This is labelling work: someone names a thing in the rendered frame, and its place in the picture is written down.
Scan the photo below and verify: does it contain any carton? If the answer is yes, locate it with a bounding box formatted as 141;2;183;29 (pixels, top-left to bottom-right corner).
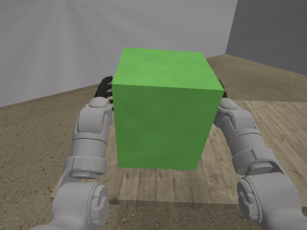
111;47;224;171

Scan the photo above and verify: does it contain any robot right hand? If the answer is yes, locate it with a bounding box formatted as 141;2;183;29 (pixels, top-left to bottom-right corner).
218;79;227;98

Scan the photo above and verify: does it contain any right robot forearm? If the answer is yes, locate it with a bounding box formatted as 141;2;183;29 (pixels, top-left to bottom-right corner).
213;98;302;212

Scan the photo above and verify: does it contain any right robot upper arm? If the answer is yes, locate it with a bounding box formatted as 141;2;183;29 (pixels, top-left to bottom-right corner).
237;172;307;230

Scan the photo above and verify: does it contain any left robot forearm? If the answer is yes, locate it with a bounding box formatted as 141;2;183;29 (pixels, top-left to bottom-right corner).
51;97;112;219

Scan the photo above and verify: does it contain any left robot upper arm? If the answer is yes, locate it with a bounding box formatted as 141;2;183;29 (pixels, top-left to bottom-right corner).
29;182;109;230

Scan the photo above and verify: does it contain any robot left hand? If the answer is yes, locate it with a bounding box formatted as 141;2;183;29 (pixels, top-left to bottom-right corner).
94;76;114;111

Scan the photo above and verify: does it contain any table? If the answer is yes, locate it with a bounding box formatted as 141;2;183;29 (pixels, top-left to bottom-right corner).
49;96;307;213

